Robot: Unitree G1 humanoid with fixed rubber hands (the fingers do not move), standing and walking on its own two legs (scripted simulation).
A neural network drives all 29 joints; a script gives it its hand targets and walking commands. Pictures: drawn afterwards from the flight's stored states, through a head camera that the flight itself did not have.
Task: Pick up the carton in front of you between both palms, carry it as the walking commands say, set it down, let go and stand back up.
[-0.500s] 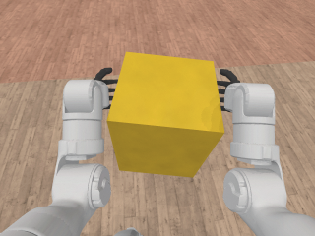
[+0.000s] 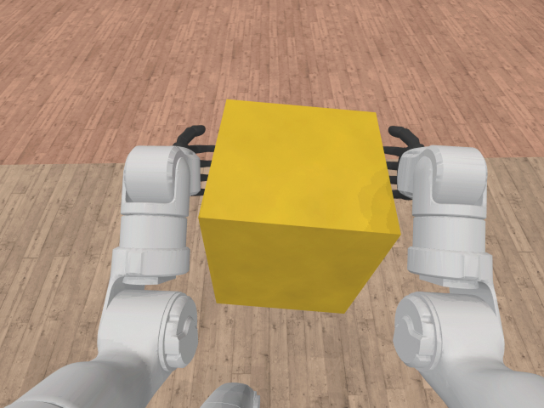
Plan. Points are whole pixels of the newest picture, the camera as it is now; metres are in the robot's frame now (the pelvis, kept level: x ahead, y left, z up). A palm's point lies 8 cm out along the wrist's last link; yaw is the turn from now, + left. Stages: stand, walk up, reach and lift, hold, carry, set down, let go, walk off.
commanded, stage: carry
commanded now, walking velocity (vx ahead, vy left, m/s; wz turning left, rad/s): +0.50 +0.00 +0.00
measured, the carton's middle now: (290, 215) +0.37 +0.02 +0.06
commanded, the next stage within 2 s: none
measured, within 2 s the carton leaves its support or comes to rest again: neither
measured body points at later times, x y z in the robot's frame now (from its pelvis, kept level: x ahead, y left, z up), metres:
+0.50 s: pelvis +0.28 +0.04 +0.03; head +0.33 +0.05 +0.47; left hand +0.70 +0.16 +0.17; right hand +0.66 -0.14 +0.17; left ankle +0.29 +0.12 -0.71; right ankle +0.31 -0.08 -0.62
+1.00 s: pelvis +0.58 +0.00 +0.05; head +0.62 +0.00 +0.50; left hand +0.97 +0.17 +0.22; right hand +0.99 -0.13 +0.21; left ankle +0.69 +0.13 -0.63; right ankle +0.53 -0.08 -0.69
